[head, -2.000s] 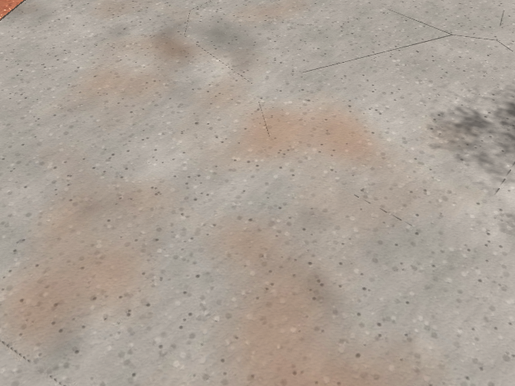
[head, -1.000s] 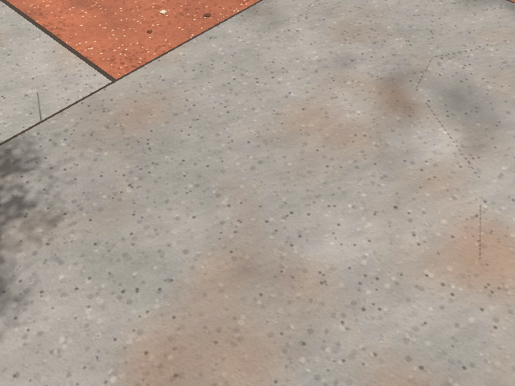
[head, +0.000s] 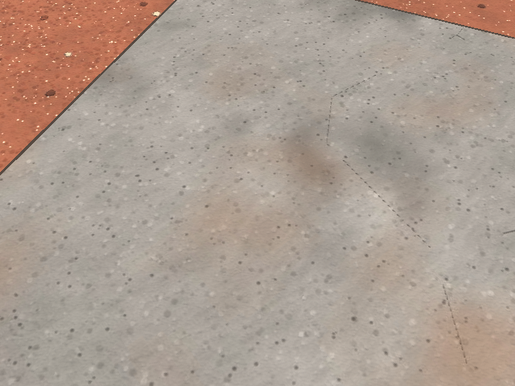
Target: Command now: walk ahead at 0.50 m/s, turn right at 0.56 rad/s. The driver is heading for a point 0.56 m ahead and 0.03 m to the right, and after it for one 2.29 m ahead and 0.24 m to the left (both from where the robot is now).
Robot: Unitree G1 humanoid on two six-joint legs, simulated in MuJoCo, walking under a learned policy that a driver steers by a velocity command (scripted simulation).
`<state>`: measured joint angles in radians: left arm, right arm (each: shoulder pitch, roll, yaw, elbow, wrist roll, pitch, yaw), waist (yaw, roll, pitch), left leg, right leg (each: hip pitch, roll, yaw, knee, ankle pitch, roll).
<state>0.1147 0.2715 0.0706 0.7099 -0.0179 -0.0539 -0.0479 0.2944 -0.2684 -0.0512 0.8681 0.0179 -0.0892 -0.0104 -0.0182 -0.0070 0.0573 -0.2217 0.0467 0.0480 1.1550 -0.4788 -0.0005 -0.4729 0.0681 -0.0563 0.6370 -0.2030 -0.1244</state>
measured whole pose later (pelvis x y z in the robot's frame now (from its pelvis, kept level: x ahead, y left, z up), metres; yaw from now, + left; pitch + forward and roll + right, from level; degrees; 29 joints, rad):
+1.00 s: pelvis +0.46 -0.03 +0.02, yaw -4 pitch +3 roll +0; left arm 0.07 0.23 0.04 0.66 0.02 -0.03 0.01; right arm 0.28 -0.31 -0.07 0.76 0.02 0.02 -0.03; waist -0.05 0.03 0.03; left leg -0.48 -0.02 -0.05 1.11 -0.54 -0.05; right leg -0.41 -0.01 -0.02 0.48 -0.11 -0.02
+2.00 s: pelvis +0.49 -0.01 +0.02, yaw +19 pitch -1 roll +0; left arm 0.15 0.23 0.02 0.78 0.01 -0.02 0.00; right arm 0.21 -0.26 -0.05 0.67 -0.02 0.03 -0.01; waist -0.01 0.02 0.02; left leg -0.26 -0.05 -0.10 0.53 -0.25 0.00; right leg -0.22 0.01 0.01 0.52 -0.30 0.00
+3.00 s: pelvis +0.51 -0.02 +0.02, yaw +19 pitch -2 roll +0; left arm 0.21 0.23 0.01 1.03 -0.01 -0.02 0.02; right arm 0.27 -0.22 -0.05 0.89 0.00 0.01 -0.05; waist 0.01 0.01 0.02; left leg -0.23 -0.02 -0.11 0.54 -0.32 -0.01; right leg -0.17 0.03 0.01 0.51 -0.31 -0.04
